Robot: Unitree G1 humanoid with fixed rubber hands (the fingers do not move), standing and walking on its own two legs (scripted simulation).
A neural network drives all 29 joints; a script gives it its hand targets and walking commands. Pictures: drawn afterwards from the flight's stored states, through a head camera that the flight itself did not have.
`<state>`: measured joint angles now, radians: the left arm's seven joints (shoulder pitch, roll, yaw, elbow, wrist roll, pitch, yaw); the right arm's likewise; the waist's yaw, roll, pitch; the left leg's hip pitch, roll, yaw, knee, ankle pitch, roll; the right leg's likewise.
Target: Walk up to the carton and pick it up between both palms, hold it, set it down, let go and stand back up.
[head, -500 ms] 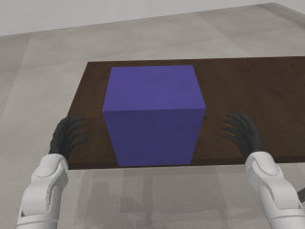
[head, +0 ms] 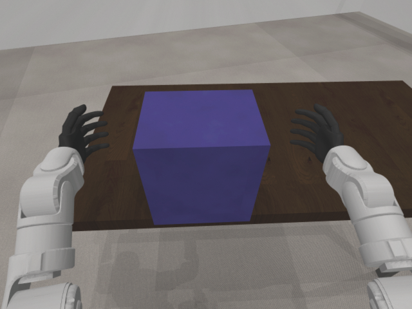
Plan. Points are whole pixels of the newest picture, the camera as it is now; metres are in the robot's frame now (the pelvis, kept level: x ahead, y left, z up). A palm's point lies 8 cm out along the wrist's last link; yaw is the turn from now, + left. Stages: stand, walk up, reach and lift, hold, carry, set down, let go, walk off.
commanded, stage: reach and lift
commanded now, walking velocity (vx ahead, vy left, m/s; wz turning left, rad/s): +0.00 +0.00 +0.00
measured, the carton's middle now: (200, 160) +0.44 +0.02 +0.05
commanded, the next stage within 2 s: none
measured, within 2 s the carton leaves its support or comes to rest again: neither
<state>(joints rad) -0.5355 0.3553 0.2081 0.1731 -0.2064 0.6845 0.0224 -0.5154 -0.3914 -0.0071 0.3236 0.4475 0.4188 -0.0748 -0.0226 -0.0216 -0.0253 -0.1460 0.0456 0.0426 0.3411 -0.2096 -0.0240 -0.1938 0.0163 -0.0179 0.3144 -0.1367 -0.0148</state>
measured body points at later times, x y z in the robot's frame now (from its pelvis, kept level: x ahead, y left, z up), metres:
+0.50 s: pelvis +0.00 +0.00 +0.00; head +0.00 +0.01 +0.45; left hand +0.43 +0.24 +0.22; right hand +0.44 -0.21 +0.21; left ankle -0.02 +0.13 -0.75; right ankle +0.02 -0.11 -0.75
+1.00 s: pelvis +0.00 +0.00 +0.00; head +0.03 +0.02 +0.45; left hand +0.43 +0.24 +0.12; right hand +0.44 -0.19 +0.12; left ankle -0.02 +0.13 -0.75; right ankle +0.02 -0.11 -0.75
